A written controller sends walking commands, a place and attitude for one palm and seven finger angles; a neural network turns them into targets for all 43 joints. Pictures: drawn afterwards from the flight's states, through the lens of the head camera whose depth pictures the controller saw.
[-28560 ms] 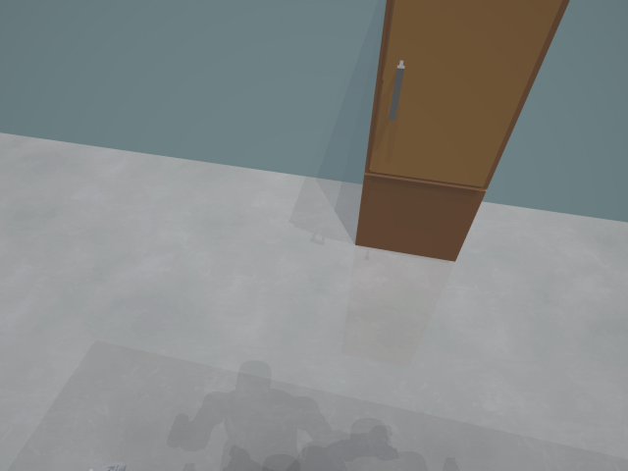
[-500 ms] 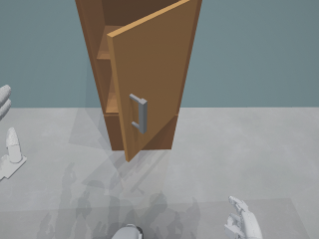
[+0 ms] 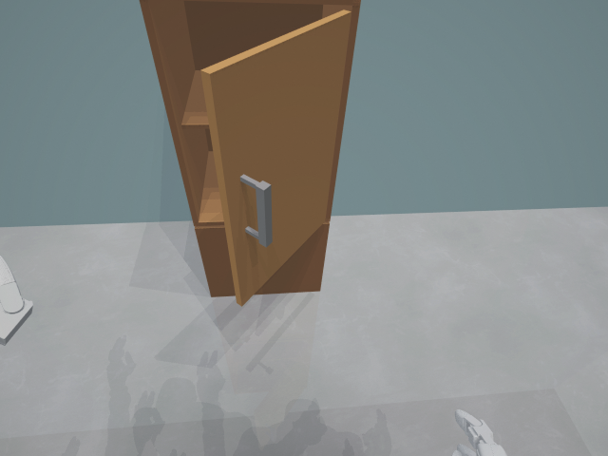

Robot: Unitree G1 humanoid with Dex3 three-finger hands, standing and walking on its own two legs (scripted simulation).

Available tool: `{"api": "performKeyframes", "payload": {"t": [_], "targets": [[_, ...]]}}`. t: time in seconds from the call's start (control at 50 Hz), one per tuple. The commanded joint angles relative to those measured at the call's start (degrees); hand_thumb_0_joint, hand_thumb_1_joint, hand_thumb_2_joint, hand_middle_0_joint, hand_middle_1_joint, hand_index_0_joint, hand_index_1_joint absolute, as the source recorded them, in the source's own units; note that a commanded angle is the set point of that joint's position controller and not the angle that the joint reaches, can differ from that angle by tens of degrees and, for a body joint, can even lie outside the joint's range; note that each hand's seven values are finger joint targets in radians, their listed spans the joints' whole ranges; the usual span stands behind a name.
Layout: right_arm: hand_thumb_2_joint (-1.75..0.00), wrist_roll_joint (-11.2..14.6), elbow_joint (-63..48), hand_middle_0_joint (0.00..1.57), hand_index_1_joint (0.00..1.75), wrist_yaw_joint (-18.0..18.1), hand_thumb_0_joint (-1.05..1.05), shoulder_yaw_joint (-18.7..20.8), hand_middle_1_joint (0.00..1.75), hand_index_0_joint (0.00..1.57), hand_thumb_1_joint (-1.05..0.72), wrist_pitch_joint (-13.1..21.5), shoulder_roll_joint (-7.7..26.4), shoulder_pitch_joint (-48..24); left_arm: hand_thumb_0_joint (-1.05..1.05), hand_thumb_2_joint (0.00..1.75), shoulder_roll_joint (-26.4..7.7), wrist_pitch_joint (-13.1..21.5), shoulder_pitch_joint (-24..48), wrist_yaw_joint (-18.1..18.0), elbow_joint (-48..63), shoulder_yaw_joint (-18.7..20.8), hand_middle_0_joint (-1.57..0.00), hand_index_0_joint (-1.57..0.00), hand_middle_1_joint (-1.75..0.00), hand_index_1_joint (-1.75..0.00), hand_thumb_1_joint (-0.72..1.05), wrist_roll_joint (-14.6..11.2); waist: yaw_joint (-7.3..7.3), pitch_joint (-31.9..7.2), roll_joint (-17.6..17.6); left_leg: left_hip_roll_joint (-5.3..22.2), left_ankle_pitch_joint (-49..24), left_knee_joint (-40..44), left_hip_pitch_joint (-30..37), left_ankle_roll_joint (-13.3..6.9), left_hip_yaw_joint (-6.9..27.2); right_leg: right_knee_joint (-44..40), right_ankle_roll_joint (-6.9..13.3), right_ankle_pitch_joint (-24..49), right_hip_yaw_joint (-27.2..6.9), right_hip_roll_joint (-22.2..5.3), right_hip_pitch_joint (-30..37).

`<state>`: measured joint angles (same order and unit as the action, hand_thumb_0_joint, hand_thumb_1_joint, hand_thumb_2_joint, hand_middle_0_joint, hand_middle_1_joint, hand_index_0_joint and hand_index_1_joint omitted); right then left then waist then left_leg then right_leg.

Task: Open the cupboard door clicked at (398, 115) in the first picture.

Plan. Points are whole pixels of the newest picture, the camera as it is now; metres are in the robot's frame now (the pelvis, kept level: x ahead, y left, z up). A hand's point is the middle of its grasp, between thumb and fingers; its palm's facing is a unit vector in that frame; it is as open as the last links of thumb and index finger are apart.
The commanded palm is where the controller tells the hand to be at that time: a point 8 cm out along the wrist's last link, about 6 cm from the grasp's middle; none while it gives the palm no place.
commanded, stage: stop stepping back and stand still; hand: left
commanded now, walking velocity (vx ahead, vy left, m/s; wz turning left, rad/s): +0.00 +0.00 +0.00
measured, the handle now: (256, 211) +0.55 +0.12 -0.02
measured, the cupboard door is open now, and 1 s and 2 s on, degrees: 49 49 49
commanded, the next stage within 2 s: let the arm hang, fingers relaxed in 0.42 s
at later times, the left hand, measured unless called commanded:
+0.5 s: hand (71, 298) +0.22 +0.25 +0.16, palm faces +0.37 -0.81 -0.46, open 7.4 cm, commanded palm none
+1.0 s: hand out of the picture -0.09 +0.18 -0.16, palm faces +0.07 -0.98 -0.18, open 7.1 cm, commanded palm none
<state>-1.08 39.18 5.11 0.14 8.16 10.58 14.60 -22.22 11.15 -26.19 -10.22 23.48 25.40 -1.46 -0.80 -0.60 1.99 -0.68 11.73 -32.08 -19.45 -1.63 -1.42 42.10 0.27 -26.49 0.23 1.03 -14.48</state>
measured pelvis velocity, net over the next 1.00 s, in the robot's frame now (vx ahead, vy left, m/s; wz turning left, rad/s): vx -0.02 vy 0.01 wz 0.03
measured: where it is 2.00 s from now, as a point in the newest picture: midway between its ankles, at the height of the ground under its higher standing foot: outside the picture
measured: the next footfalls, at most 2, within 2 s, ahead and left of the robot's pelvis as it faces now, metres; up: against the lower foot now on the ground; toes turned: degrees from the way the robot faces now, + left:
none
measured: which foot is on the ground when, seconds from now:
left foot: down 0.00-1.00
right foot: down 0.00-1.00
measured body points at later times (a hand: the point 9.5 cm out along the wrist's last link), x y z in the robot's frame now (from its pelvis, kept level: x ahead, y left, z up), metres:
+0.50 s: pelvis +0.01 -0.01 +0.01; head +0.03 +0.00 +0.46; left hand +0.20 +0.29 +0.19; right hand +0.18 -0.25 -0.06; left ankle +0.03 +0.11 -0.73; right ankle -0.02 -0.09 -0.73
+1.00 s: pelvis -0.02 +0.01 +0.01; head +0.01 +0.02 +0.46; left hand -0.09 +0.23 -0.15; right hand -0.03 -0.22 -0.14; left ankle +0.03 +0.11 -0.73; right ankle -0.02 -0.09 -0.73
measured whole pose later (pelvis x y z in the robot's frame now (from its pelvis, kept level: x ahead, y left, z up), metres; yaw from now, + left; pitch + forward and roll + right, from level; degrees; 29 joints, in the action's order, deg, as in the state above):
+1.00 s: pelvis -0.02 +0.01 +0.01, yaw +2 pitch -1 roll -1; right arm -1.4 63.6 1.6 -0.5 -2.5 8.7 16.9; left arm -10.1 -1.9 -21.2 -1.2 -65.8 0.2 0.6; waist 1.0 4.2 0.6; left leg -0.6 9.5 -26.1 -15.7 -1.3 0.7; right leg 23.8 1.6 -13.9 4.7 1.0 -9.0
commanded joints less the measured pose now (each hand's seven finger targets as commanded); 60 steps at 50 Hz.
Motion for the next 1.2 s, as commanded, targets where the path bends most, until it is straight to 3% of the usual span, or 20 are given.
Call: {"api": "performKeyframes", "payload": {"t": [0.0,0.02,0.04,0.08,0.12,0.16,0.2,0.26,0.3,0.32,0.48,0.5,0.52,0.54,0.58,0.62,0.74,0.84,0.96,1.18], "targets": [[-0.90,0.23,-10.26,0.20,0.30,-0.88,0.00,1.81,0.30,0.20,-0.90,3.71,7.86,-6.77,0.00,0.90,-9.56,3.98,-4.11,0.09,17.18,4.11,-0.20,-0.20,-0.30,-0.30,0.90,0.03,0.89,-2.23,-12.76,10.40,18.73,16.84,-5.19,-3.82,10.81,-12.28,0.46,4.10,3.16,0.10,8.94],[-0.90,0.24,-10.68,0.20,0.30,-0.99,0.00,1.60,0.30,0.20,-0.90,3.21,7.65,-6.53,0.00,0.90,-10.65,3.61,-6.45,0.16,16.15,5.18,-0.20,-0.20,-0.30,-0.30,0.90,0.07,0.88,-2.26,-10.30,7.19,18.03,13.61,-7.69,-1.60,7.05,-17.09,1.10,5.43,1.93,-0.54,11.37],[-0.90,0.18,-11.23,0.20,0.30,-1.05,0.00,1.62,0.30,0.20,-0.90,2.51,7.07,-6.83,0.00,0.90,-10.50,3.62,-5.90,0.30,16.05,4.87,-0.20,-0.20,-0.30,-0.30,0.90,-0.06,0.14,-1.18,-6.17,4.15,15.31,6.49,-8.23,0.14,3.71,-22.18,3.08,3.55,-4.51,-4.04,8.92],[-0.90,0.38,-10.33,0.20,0.30,-1.42,0.00,2.27,0.30,0.20,-0.90,1.23,6.84,-5.86,0.00,0.90,-12.04,2.91,-4.93,0.21,14.60,6.48,-0.20,-0.20,-0.30,-0.30,0.90,-0.84,0.31,-0.06,7.92,0.91,8.70,-11.87,-6.54,2.04,1.75,-32.01,8.32,-5.64,-23.42,-15.66,-0.69],[-0.90,0.59,-9.75,0.20,0.30,-1.50,0.00,1.99,0.30,0.20,-0.90,0.67,7.04,-5.64,0.00,0.90,-11.15,3.17,-2.93,-0.14,12.92,5.79,-0.20,-0.20,-0.30,-0.30,0.90,-1.02,-0.66,-0.20,5.21,1.77,8.51,-18.85,-8.61,2.24,3.32,-28.27,9.16,12.68,-19.40,-16.69,1.86],[-0.90,0.78,-9.73,0.20,0.30,-0.83,0.00,1.09,0.30,0.20,-0.90,0.89,5.95,-6.32,0.00,0.90,-11.97,4.14,-2.20,-0.38,10.93,6.44,-0.20,-0.20,-0.30,-0.30,0.90,-0.57,-0.06,-0.99,3.39,2.90,7.86,-8.82,-5.47,1.57,1.82,-22.37,7.70,29.72,-11.62,-14.12,6.54],[-0.90,0.74,-9.77,0.20,0.30,-0.35,0.00,0.93,0.30,0.20,-0.90,1.01,5.99,-6.76,0.00,0.90,-10.88,4.14,-1.19,-0.36,9.58,5.21,-0.20,-0.20,-0.30,-0.30,0.90,-0.59,0.02,-1.93,2.28,1.60,-0.29,1.71,2.37,0.90,-0.35,-19.62,4.27,34.88,-7.76,-10.53,6.43],[-0.90,1.22,-10.66,0.20,0.30,-0.29,0.00,2.28,0.30,0.20,-0.90,1.31,8.26,-7.50,0.00,0.90,-10.76,4.42,0.73,0.30,12.29,3.94,-0.20,-0.20,-0.30,-0.30,0.90,-0.93,1.24,-3.26,-1.80,6.39,-15.71,5.99,11.35,-0.70,3.33,-18.42,-1.24,29.56,-4.90,-5.52,3.94],[-0.90,1.30,-11.16,0.20,0.30,-0.54,0.00,2.04,0.30,0.20,-0.90,1.13,7.85,-6.91,0.00,0.90,-11.30,4.04,-0.25,0.48,14.38,4.39,-0.20,-0.20,-0.30,-0.30,0.90,-0.32,0.72,-5.58,-5.61,6.45,-26.02,4.14,13.24,-0.86,3.17,-16.31,-1.09,37.09,-3.08,-4.00,5.50],[-0.90,1.21,-11.42,0.20,0.30,-0.62,0.00,1.90,0.30,0.20,-0.90,1.20,7.76,-7.22,0.00,0.90,-11.51,4.14,0.13,0.63,16.57,4.13,-0.20,-0.20,-0.30,-0.30,0.90,-0.19,0.80,-6.42,-8.19,6.51,-27.79,4.15,12.85,-0.54,3.44,-15.57,-1.03,37.09,-2.55,-3.87,6.56],[-0.90,1.45,-13.03,0.20,0.30,-0.93,0.00,2.30,0.30,0.20,-0.90,0.21,7.86,-6.96,0.00,0.90,-11.56,3.88,-8.28,0.25,15.73,6.48,-0.20,-0.20,-0.30,-0.30,0.90,-1.53,0.62,-6.72,-7.23,5.61,-17.50,6.08,7.92,0.77,3.27,-19.14,0.18,31.19,-3.55,-3.89,8.67],[-0.90,1.61,0.48,0.20,0.30,-5.86,0.00,4.72,0.30,0.20,-0.90,2.14,17.73,-11.26,0.00,0.90,-1.57,-5.00,-0.42,8.69,-29.58,-19.38,-0.20,-0.20,-0.30,-0.30,0.90,3.95,-1.04,-2.30,-6.30,6.53,-20.56,-1.59,2.56,-0.10,4.24,-11.68,1.43,36.64,-0.23,-8.22,1.27],[-0.90,1.09,1.66,0.20,0.30,-5.54,0.00,5.31,0.30,0.20,-0.90,-0.29,14.87,-6.20,0.00,0.90,0.21,-8.83,-0.26,9.91,-32.02,-18.74,-0.20,-0.20,-0.30,-0.30,0.90,3.62,-0.17,-5.99,-4.85,6.92,-21.67,0.02,5.80,0.17,3.90,-13.19,2.02,33.07,-3.13,-7.57,0.93],[-0.90,0.79,1.53,0.20,0.30,-5.25,0.00,4.51,0.30,0.20,-0.90,-1.86,14.27,-4.47,0.00,0.90,0.91,-9.53,1.47,10.21,-34.07,-19.13,-0.20,-0.20,-0.30,-0.30,0.90,3.37,0.25,-6.40,-2.60,8.05,-16.88,1.26,3.98,-1.16,6.01,-12.78,2.05,26.87,-1.64,-6.67,1.09],[-0.90,0.22,1.65,0.20,0.30,-5.04,0.00,3.13,0.30,0.20,-0.90,-3.62,14.31,-6.12,0.00,0.90,-0.22,-9.78,6.01,10.54,-40.22,-19.91,-0.20,-0.20,-0.30,-0.30,0.90,3.38,1.16,-4.35,4.30,8.26,-13.62,3.02,0.11,-2.75,8.93,-13.05,1.97,21.47,-1.12,-5.39,2.21],[-0.90,-0.18,3.01,0.20,0.30,-4.96,0.00,2.80,0.30,0.20,-0.90,-4.67,14.20,-7.23,0.00,0.90,-1.18,-9.80,10.11,10.38,-47.65,-20.54,-0.20,-0.20,-0.30,-0.30,0.90,3.44,0.97,-4.07,8.93,6.92,-12.56,3.24,1.41,-2.09,8.47,-14.59,2.76,21.67,-2.63,-6.79,2.72],[-0.90,-0.61,11.32,0.20,0.30,-4.49,0.00,0.44,0.30,0.20,-0.90,-8.01,9.46,-6.83,0.00,0.90,1.65,-11.35,12.30,9.22,-69.25,-23.33,-0.20,-0.20,-0.30,-0.30,0.90,2.43,0.96,0.04,-4.98,5.53,-4.20,9.73,3.58,-0.81,8.10,-20.21,2.26,12.69,-3.81,-6.53,3.92],[-0.90,-0.30,17.47,0.20,0.30,-3.51,0.00,0.34,0.30,0.20,-0.90,-8.57,6.58,-2.63,0.00,0.90,4.23,-11.08,8.54,9.04,-80.44,-23.47,-0.20,-0.20,-0.30,-0.30,0.90,2.02,0.80,0.85,-11.11,5.22,2.34,11.64,4.39,-0.55,7.78,-23.57,2.95,10.78,-3.46,-6.46,5.06],[-0.90,-0.09,21.90,0.20,0.30,-2.93,0.00,0.75,0.30,0.20,-0.90,-9.07,4.60,3.37,0.00,0.90,7.33,-11.04,5.04,8.79,-86.90,-24.35,-0.20,-0.20,-0.30,-0.30,0.90,1.87,0.21,3.72,-3.75,5.57,5.37,12.60,4.98,-1.02,8.18,-24.87,3.04,7.58,-2.40,-6.11,2.35],[-0.90,-0.20,24.81,0.20,0.30,-2.74,0.00,0.72,0.30,0.20,-0.90,-8.77,1.49,7.62,0.00,0.90,10.16,-11.05,0.84,8.00,-89.78,-24.26,-0.20,-0.20,-0.30,-0.30,0.90,2.01,0.71,6.52,-1.43,5.67,6.83,14.53,2.42,-1.57,8.65,-22.79,2.66,7.24,-1.59,-5.74,1.41]]}}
